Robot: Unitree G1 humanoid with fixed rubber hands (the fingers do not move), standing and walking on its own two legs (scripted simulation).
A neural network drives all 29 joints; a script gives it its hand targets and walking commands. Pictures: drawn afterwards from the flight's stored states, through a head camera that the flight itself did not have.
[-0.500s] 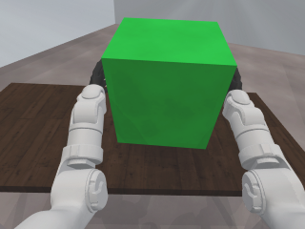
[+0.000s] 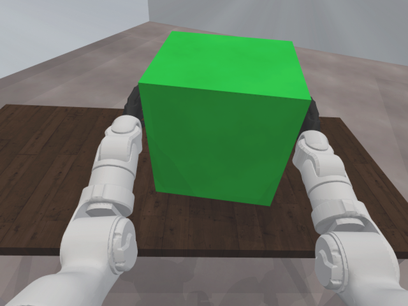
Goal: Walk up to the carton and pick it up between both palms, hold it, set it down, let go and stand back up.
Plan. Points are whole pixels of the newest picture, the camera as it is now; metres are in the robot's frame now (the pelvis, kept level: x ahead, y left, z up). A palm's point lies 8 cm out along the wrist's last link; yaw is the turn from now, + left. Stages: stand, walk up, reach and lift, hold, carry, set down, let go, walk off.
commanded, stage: set down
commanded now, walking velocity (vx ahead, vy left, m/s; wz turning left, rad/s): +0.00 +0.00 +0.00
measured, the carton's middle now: (221, 119) +0.44 -0.07 +0.19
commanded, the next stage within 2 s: none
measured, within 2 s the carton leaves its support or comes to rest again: neither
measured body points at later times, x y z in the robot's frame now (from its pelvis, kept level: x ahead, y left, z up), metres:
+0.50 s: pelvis +0.02 +0.01 +0.00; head -0.01 +0.04 +0.45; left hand +0.47 +0.09 +0.17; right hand +0.38 -0.25 +0.18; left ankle -0.02 +0.11 -0.75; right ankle +0.02 -0.15 -0.75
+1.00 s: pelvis +0.03 +0.02 +0.00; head +0.02 +0.05 +0.45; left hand +0.50 +0.07 +0.16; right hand +0.38 -0.26 +0.15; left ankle -0.02 +0.11 -0.75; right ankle +0.02 -0.15 -0.75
